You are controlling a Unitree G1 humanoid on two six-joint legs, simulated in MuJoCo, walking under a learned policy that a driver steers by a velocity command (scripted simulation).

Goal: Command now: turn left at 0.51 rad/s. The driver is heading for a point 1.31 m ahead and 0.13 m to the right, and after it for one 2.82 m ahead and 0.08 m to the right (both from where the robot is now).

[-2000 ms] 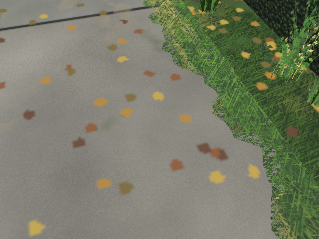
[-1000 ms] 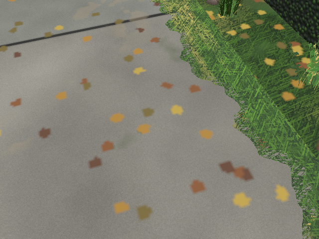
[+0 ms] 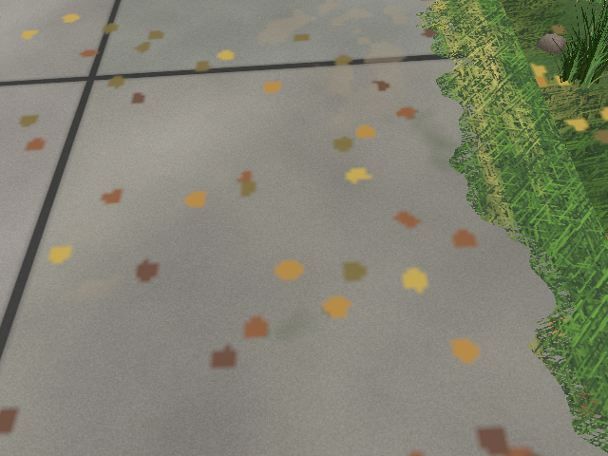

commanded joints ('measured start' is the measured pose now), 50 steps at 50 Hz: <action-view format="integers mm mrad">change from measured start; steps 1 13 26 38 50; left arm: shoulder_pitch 21 -25 -50 215 270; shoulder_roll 181 132 128 198 194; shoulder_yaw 54 22 32 53 47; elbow -50 -10 -21 16 49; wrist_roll -3 -15 -43 -35 -37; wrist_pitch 1 -10 18 -79 -71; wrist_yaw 9 -36 -32 -62 -19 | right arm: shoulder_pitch -80 -53 -35 -170 -331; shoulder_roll -18 6 -80 -78 11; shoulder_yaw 9 47 -2 6 45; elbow -116 -86 13 -44 -53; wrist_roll -1 -72 -17 11 -4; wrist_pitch -14 -49 -72 -176 -178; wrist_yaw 10 19 -9 57 79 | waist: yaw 40 -14 -69 49 85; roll -204 126 80 -162 -155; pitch -98 -144 -4 35 76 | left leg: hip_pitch -78 450 481 -387 -66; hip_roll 44 337 368 109 55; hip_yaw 32 -197 -143 8 91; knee -113 -770 -940 37 -578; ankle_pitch -25 592 -97 -19 520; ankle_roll -22 362 335 128 70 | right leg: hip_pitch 233 -153 -314 366 195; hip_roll -238 -69 -63 -296 -142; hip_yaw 174 69 44 621 209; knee -109 316 394 -294 -321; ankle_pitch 373 -359 -245 -338 170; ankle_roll -207 91 49 -302 -174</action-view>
